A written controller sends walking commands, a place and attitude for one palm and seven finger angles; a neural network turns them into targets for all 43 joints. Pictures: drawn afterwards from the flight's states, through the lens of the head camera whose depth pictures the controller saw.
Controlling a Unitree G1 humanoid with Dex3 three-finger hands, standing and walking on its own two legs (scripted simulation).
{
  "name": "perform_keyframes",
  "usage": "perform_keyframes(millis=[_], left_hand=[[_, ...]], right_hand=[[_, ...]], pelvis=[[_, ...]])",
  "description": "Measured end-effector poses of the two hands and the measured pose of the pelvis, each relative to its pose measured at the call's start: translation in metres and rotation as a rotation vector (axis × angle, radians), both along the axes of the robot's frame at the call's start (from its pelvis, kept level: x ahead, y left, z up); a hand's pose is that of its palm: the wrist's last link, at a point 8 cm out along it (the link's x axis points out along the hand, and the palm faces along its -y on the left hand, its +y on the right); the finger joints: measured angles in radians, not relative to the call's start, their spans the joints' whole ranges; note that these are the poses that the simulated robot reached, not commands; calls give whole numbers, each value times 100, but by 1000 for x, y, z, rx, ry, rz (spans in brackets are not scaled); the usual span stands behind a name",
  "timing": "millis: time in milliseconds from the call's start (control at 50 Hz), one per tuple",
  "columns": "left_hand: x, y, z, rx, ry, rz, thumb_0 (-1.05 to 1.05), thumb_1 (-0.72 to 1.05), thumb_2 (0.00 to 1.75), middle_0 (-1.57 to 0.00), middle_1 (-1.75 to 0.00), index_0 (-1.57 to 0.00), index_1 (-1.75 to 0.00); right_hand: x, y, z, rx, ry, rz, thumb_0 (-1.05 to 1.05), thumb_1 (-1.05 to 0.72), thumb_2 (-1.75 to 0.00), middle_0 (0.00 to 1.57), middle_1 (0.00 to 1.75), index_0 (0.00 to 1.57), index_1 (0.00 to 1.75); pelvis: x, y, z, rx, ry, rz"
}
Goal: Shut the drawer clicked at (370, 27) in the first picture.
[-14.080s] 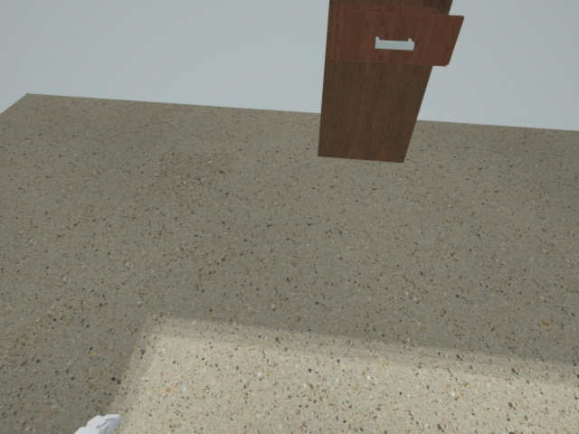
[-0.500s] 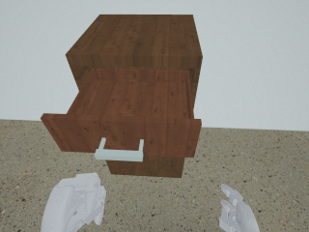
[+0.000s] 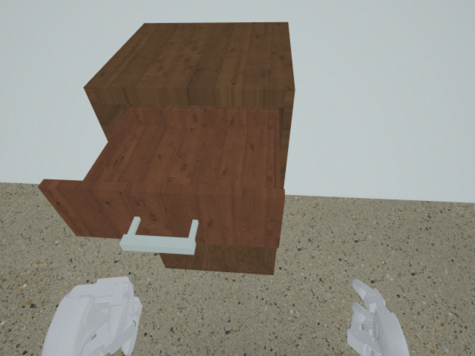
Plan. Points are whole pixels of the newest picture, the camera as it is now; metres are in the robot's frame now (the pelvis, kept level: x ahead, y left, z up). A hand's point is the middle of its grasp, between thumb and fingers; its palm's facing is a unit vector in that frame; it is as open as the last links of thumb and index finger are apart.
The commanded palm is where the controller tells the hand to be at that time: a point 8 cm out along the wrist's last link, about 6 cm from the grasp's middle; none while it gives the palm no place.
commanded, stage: bring the fist close to the handle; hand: left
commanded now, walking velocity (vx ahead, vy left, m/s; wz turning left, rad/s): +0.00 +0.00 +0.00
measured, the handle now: (161, 234) +0.33 +0.17 +0.03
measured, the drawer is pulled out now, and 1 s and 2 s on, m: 0.27 0.27 0.24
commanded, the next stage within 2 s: push the drawer shut in 1.26 s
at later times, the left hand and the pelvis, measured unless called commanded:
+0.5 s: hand (143, 310) +0.18 +0.15 +0.07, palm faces -0.04 -1.00 -0.02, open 3.3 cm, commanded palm +0.15 +0.21 +0.07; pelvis -0.01 +0.01 -0.01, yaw +0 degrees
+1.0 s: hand (164, 289) +0.22 +0.14 +0.03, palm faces -0.06 -1.00 +0.00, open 3.3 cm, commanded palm +0.20 +0.20 +0.03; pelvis -0.01 +0.03 -0.03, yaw -1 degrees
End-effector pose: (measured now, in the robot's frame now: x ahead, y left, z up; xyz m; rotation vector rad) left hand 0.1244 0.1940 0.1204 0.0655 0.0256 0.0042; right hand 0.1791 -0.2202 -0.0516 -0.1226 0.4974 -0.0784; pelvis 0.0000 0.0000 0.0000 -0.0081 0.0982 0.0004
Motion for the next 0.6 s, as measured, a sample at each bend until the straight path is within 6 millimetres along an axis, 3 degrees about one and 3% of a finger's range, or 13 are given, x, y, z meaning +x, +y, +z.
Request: perform_keyframes(millis=[280,600], left_hand=[[19,11,-26,-11,0,-17,2,90,90,-140,-160,-140,-160],[43,11,-58,-51,0,-38,2,90,90,-140,-160,-140,-160]], right_hand=[[-8,-22,-10,-44,57,-22,1,-91,-89,20,30,20,30],[-27,-2,-27,-60,130,-26,1,-91,-89,20,30,20,30]], pelvis=[[-3,-8,-1,1,26,9],[-10,12,-12,-7,79,-7]])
